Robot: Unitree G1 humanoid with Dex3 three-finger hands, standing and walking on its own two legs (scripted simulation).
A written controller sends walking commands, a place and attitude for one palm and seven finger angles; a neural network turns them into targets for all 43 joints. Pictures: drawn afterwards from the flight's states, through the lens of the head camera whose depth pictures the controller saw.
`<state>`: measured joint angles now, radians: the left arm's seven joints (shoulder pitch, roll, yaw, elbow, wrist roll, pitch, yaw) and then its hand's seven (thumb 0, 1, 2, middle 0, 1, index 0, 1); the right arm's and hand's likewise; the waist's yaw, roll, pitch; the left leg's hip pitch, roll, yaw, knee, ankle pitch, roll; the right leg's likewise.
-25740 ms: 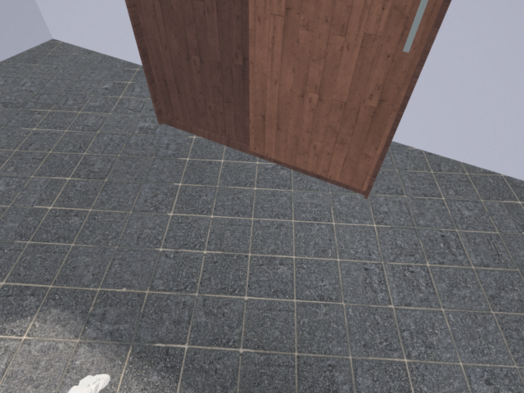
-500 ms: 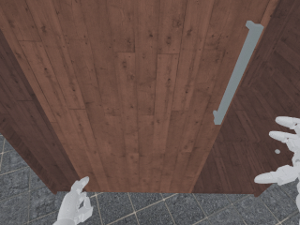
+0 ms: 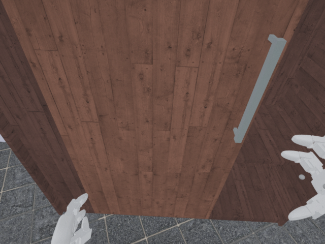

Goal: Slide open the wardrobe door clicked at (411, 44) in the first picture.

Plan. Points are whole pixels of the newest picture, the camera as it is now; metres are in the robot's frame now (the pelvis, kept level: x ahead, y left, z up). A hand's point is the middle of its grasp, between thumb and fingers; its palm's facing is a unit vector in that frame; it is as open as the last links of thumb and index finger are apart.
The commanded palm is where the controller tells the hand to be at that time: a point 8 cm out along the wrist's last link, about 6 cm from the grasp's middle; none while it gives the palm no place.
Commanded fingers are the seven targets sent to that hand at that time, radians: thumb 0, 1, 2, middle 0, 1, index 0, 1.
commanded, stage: draw the hand back to the body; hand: right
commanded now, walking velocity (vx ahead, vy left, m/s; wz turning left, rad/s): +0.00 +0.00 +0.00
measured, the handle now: (252, 96) +0.46 -0.25 +0.18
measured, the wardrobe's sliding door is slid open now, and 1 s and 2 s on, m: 0.44 0.44 0.44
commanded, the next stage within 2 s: step back with the hand held close in 1.08 s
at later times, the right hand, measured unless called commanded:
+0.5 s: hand (307, 168) +0.22 -0.27 +0.17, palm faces +0.46 +0.82 -0.35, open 10.8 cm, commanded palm +0.17 -0.30 +0.18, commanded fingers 0.00 -0.57 -0.74 0.21 0.49 0.21 0.49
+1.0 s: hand (295, 166) +0.22 -0.25 +0.18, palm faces +0.43 +0.83 -0.36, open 7.5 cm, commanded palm +0.18 -0.28 +0.19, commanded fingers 0.00 -0.90 -0.90 0.20 0.30 0.20 0.30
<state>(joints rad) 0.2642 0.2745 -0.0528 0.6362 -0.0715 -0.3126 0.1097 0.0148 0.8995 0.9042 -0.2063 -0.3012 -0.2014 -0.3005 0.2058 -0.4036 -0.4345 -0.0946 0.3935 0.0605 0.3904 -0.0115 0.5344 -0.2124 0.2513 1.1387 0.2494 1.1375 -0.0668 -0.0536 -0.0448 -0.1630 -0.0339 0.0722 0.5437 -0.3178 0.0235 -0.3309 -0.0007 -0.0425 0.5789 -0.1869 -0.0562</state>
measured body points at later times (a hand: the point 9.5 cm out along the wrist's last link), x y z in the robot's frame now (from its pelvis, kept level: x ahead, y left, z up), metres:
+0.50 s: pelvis +0.02 -0.01 +0.01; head -0.01 +0.00 +0.46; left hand +0.21 +0.21 -0.07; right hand +0.19 -0.31 +0.19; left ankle -0.01 +0.11 -0.73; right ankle +0.08 -0.08 -0.73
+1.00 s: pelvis +0.03 +0.01 +0.02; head +0.00 +0.02 +0.46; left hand +0.22 +0.23 -0.06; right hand +0.19 -0.29 +0.20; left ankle -0.01 +0.11 -0.73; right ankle +0.08 -0.08 -0.73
